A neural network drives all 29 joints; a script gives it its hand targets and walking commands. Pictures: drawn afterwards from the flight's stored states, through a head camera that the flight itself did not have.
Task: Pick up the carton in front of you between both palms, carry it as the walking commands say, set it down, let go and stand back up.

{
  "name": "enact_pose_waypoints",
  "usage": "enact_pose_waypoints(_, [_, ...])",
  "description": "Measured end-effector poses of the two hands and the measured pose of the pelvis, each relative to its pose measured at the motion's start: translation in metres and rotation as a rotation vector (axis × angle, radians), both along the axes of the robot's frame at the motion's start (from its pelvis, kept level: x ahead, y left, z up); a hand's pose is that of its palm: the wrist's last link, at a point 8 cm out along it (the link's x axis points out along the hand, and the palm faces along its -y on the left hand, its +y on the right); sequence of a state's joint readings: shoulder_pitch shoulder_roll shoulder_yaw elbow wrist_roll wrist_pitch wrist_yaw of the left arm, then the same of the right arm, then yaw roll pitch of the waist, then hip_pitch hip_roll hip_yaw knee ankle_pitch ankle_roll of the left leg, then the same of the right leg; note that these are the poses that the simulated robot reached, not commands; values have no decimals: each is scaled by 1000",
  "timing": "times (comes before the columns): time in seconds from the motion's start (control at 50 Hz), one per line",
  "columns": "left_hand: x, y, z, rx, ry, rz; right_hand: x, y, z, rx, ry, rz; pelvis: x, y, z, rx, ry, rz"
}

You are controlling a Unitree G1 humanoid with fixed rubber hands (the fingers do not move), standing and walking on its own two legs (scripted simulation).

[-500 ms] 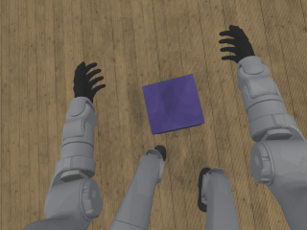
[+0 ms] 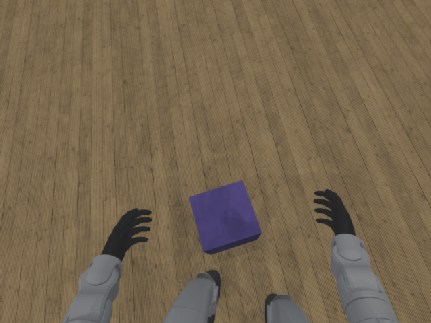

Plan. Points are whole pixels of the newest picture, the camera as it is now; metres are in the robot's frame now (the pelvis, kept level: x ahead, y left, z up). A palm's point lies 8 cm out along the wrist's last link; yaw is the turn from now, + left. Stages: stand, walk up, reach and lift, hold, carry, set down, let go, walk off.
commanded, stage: let go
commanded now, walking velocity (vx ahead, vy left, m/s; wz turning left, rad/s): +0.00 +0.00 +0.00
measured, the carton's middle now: (225, 220) +0.37 +0.08 -0.62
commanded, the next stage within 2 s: stand in 0.84 s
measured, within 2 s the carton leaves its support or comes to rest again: neither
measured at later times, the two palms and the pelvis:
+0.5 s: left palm (131, 248) +0.21 +0.21 -0.04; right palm (419, 282) +0.22 -0.26 -0.04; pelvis +0.06 -0.03 +0.03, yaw +1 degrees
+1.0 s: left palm (94, 278) +0.15 +0.27 -0.06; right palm out of the picture +0.16 -0.28 -0.05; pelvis +0.02 -0.01 +0.02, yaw +0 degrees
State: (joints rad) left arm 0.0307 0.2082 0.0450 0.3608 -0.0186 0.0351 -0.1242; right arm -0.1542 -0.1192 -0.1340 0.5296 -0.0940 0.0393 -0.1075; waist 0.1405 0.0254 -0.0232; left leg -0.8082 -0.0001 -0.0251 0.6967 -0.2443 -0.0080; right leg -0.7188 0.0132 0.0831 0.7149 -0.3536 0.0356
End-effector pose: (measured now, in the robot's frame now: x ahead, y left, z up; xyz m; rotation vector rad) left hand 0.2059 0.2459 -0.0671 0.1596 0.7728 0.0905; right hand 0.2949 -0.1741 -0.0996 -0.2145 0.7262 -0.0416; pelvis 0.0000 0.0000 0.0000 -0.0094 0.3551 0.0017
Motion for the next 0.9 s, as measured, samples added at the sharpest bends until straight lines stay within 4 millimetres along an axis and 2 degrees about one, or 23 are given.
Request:
enact_pose_waypoints(0.08, [-9,-8,14,0,8,5,-7,-11,18,14,-4,0,15,-2,11,6,-79,10])
enact_pose_waypoints(0.18, [-19,-17,24,-7,16,40,-17,-27,32,9,14,20,33,-7,21,14,-163,18])
enact_pose_waypoints(0.3, [-6,-29,28,3,21,27,-32,-48,47,6,22,3,48,-18,30,26,-223,25])
enact_pose_waypoints(0.52, [6,-39,30,19,32,-12,-81,-92,61,-2,65,-43,57,-32,34,32,-296,10])
enact_pose_waypoints(0.62, [5,-36,39,46,-8,2,-91,-90,57,-1,57,-45,52,-32,31,35,-315,16])
enact_pose_waypoints(0.7, [-3,-33,43,55,-20,22,-86,-79,60,13,26,-36,45,-29,29,35,-331,17])
enact_pose_waypoints(0.8, [-18,-16,46,83,-13,57,-85,-72,66,1,9,-17,34,-24,29,29,-370,20])
enact_pose_waypoints(0.86, [-29,-5,42,101,12,66,-94,-70,61,-16,45,-19,28,-19,29,25,-382,22])
enact_pose_waypoints(0.9, [-36,4,33,127,24,56,-106,-75,55,-66,93,-8,25,-16,28,20,-374,19])
